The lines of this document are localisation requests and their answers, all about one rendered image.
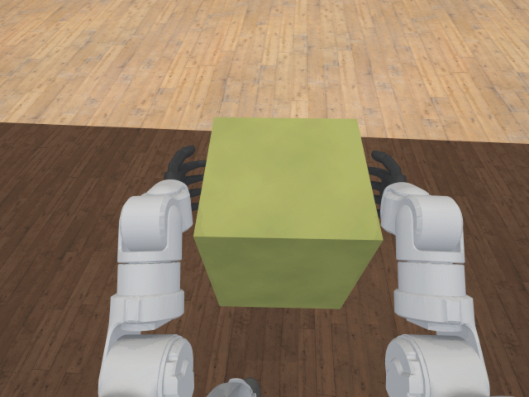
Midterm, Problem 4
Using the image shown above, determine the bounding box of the robot right hand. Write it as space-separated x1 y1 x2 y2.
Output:
367 151 407 218

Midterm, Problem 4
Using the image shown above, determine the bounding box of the robot left hand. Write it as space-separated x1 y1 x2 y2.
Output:
164 146 207 211

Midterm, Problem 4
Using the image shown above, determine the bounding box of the robot right forearm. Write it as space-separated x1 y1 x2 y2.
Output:
380 182 490 396

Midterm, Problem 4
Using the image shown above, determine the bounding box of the robot left shin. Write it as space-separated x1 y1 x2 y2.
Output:
228 378 251 390

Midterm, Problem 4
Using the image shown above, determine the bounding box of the robot left foot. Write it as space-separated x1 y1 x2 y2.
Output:
244 377 261 397

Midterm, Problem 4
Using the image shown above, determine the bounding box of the left robot upper arm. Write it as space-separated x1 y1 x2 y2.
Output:
99 334 194 397

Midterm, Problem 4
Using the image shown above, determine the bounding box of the carton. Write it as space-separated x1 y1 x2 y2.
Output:
193 117 383 309

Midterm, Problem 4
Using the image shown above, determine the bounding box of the right robot upper arm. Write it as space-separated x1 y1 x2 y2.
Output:
385 334 514 397

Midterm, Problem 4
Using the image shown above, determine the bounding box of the robot left forearm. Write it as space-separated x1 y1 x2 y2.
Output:
98 179 193 397

